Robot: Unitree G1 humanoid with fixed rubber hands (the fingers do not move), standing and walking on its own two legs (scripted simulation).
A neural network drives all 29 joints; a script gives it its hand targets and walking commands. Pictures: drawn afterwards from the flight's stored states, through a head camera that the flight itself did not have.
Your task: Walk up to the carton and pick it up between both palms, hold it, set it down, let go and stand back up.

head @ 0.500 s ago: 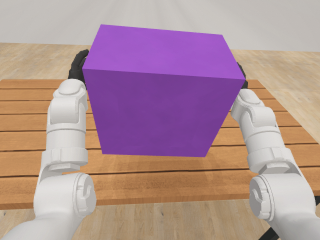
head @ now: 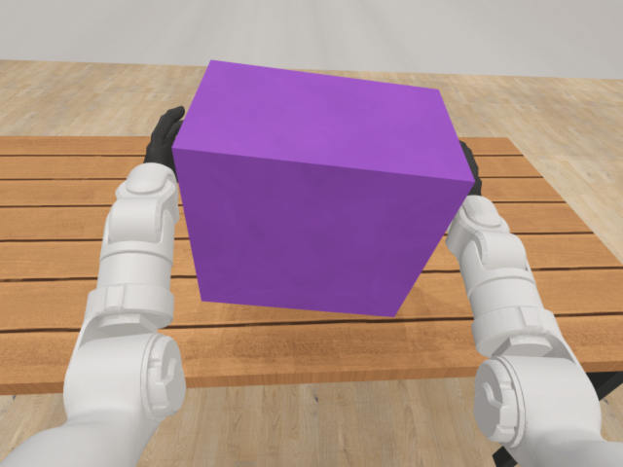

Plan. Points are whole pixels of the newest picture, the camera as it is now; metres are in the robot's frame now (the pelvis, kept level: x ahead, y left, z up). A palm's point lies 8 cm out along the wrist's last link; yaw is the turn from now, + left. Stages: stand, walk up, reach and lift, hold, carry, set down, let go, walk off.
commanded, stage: set down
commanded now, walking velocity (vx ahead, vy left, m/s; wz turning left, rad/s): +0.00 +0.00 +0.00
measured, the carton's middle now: (312, 202) +0.42 -0.03 +0.16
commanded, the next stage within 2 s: none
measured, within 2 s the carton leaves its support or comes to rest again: rests again in 1.94 s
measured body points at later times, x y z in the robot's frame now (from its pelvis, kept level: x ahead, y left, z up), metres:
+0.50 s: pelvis +0.01 +0.01 +0.00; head +0.00 +0.03 +0.45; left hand +0.46 +0.15 +0.18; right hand +0.39 -0.22 +0.15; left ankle -0.01 +0.11 -0.75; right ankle +0.01 -0.13 -0.75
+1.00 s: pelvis +0.02 +0.01 +0.00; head +0.01 +0.02 +0.45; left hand +0.46 +0.15 +0.16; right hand +0.39 -0.22 +0.13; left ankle -0.01 +0.11 -0.75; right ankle +0.01 -0.13 -0.75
